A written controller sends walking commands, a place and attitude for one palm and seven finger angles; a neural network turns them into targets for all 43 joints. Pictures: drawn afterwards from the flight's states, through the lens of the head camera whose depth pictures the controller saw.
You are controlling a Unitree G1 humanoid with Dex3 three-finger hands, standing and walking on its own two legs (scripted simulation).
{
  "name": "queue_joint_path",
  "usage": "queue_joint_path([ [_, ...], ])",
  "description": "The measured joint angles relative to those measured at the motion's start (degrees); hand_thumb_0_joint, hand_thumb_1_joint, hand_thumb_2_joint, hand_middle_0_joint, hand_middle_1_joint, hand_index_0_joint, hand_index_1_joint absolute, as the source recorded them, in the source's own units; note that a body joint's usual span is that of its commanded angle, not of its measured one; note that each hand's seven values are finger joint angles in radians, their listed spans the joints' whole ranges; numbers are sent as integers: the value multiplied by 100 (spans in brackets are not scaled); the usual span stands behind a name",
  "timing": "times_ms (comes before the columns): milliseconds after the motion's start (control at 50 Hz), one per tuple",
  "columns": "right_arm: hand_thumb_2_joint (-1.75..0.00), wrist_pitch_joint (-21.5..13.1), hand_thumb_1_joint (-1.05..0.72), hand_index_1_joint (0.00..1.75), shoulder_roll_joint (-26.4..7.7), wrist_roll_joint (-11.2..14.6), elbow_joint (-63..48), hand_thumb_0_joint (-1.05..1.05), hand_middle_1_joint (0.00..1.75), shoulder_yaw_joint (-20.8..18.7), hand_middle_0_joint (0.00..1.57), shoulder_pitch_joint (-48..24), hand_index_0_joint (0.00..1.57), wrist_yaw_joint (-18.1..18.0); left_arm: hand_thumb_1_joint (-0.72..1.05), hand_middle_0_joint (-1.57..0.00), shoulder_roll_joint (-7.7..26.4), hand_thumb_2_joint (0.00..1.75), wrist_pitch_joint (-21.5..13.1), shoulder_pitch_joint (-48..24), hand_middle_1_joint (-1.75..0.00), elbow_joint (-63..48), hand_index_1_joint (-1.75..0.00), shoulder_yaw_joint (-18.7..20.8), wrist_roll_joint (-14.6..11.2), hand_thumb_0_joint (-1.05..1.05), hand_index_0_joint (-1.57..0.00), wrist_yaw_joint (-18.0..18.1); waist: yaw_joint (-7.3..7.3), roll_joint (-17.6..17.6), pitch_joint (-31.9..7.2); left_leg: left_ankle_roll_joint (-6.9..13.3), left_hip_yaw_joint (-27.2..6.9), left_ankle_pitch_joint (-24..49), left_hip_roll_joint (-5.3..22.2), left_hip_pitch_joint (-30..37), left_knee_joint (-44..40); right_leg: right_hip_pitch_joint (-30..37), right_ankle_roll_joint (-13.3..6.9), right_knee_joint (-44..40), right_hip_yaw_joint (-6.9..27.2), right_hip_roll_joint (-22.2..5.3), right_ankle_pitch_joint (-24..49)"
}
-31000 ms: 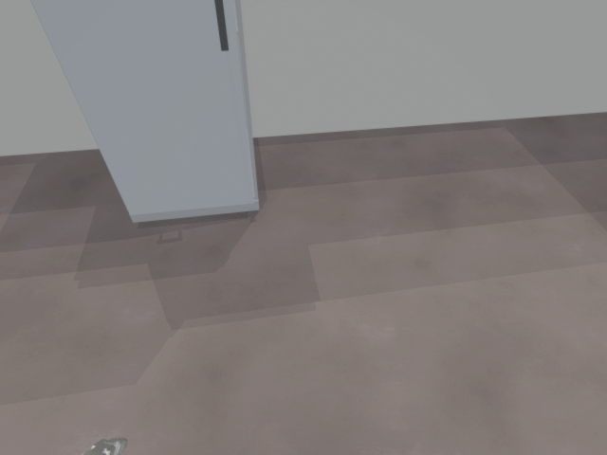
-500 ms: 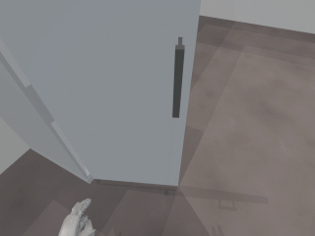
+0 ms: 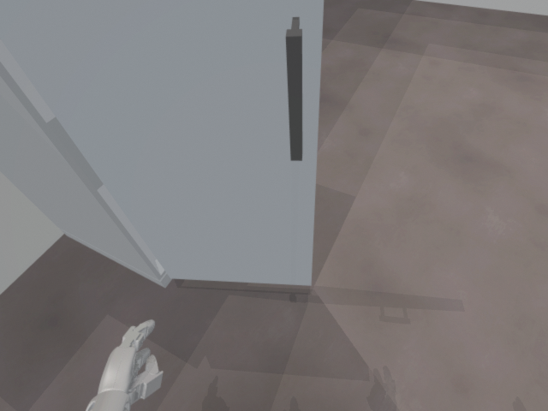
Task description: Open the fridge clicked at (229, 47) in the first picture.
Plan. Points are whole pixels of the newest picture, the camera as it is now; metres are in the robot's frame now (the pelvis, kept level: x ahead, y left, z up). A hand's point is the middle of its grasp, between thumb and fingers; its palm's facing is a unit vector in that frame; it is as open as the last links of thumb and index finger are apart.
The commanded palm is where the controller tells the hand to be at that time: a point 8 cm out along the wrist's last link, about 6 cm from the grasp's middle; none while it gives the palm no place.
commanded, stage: stop stepping back and stand still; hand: right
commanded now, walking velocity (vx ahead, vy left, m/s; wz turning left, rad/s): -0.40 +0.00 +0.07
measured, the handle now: (296, 97) +0.57 -0.02 +0.15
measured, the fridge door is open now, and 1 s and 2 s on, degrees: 67 67 67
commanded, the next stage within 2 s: let the arm hang, fingers relaxed in 0.92 s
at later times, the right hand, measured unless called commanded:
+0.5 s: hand out of the picture +0.14 -0.26 +0.16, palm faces +0.42 +0.82 -0.38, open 7.4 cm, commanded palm +0.08 -0.29 +0.19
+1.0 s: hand out of the picture +0.10 -0.27 +0.16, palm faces +0.41 +0.80 -0.43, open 7.4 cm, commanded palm none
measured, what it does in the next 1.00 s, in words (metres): walks backwards: left foot, then right foot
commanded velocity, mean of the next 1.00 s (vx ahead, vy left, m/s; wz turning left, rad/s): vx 0.06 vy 0.00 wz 0.00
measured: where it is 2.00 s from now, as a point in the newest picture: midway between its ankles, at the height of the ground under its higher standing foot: outside the picture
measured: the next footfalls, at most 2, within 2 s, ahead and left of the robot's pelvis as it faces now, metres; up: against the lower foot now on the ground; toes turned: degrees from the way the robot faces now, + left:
left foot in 0.26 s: -0.08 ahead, +0.10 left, +0.00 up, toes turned +4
right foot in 0.44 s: -0.01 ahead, -0.11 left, +0.00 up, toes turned +0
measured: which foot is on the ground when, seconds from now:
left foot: up 0.00-0.24, down 0.26-1.00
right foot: down 0.00-0.26, up 0.28-0.42, down 0.44-1.00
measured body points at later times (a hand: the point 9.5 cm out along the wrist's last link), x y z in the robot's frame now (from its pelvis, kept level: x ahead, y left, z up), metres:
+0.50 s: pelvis -0.07 +0.00 +0.00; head -0.09 -0.01 +0.45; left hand +0.06 +0.27 -0.08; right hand +0.11 -0.30 +0.18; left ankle -0.12 +0.10 -0.73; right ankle -0.05 -0.11 -0.73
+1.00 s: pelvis -0.10 -0.01 +0.01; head -0.11 -0.02 +0.46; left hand +0.06 +0.22 -0.07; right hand +0.08 -0.31 +0.18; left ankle -0.12 +0.10 -0.73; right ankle -0.05 -0.11 -0.73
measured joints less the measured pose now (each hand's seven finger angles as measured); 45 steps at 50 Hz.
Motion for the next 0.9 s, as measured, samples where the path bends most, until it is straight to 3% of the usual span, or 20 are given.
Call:
queue_joint_path([
  [60,-90,104,-89,30,3,102,26,2,30,-57,21,63,21,33,91,-21,-150,89,-165,-55,-30,10,-30,-19,58,1,-20,-95,63,-34,161,40,24,-754,-229,-233,1077,59,-67,-235,-29,-59,260],
  [120,-90,200,-89,30,48,134,-193,2,30,-6,21,406,21,36,91,-21,-282,89,-326,40,-30,-37,-30,-85,43,1,-20,-229,98,-152,123,17,293,-894,-351,-142,1346,124,-45,-572,-47,-219,558],
  [180,-90,273,-89,30,26,157,-339,2,30,61,21,740,21,26,90,-21,-354,89,-355,217,-30,-77,-30,-169,35,1,-21,-250,130,-254,-58,74,560,-1032,-314,370,654,134,4,-853,-52,-304,781],
  [240,-90,331,-89,30,-153,154,-305,2,30,-35,21,902,21,-2,90,-21,-389,89,-276,383,-30,-118,-30,-254,59,1,-21,-196,144,-162,-293,266,672,-907,-167,1212,-865,-12,96,-879,-115,-182,680],
  [280,-90,293,-89,30,-160,171,-181,2,30,-87,21,817,21,6,90,-21,-289,89,-213,331,-30,-58,-30,-268,102,1,-21,-175,51,-207,-309,469,609,-103,-136,1262,-1287,-327,207,-305,-158,-176,262],
  [360,-90,305,-89,30,70,205,268,2,30,93,21,483,22,6,90,-21,-92,89,-138,436,-30,336,-30,-222,10,1,-21,-132,-55,-282,-477,398,552,-65,-137,1244,-1109,-457,254,1035,-3,-151,-272],
  [440,-90,335,-89,30,378,130,648,2,30,261,21,249,21,-54,90,-21,133,89,-212,664,-30,391,-30,-141,-23,2,-21,-48,78,-347,-631,325,650,-271,-103,1228,-841,293,125,140,-49,-304,-13],
  [480,-90,324,-89,30,447,102,730,2,30,336,21,158,21,-42,90,-21,190,89,-234,651,-30,452,-30,-54,-31,2,-21,-17,163,-336,-592,283,718,-383,-51,1201,-658,464,226,-97,-26,-278,-169],
  [600,-90,181,-89,30,224,64,523,2,30,201,21,418,21,4,91,-21,93,89,-329,497,-30,209,-30,-61,15,2,-20,-35,251,-175,-361,213,579,-299,33,1163,-615,512,142,-162,-178,-212,-23],
  [700,-90,8,-89,30,67,89,412,2,30,99,21,473,21,11,91,-21,-19,89,-412,401,-30,67,-30,-139,30,2,-20,-104,228,-278,-254,219,610,-109,-27,1152,-800,440,145,-221,-143,-266,102],
  [900,-90,62,-89,30,355,111,703,2,30,250,21,413,21,15,90,-21,-63,89,-329,317,-30,158,-30,-221,41,1,-21,-86,47,-502,-222,185,643,123,-41,1217,-1060,436,105,-351,-110,-269,272],
])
